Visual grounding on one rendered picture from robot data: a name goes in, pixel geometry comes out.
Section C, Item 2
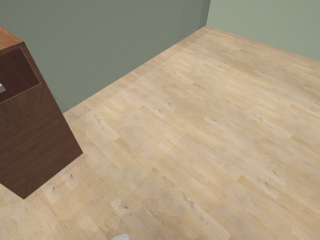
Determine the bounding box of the drawer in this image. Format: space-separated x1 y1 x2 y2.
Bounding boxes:
0 47 40 103

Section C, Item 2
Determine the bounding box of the cabinet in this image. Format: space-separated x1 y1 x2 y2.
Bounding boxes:
0 26 83 200

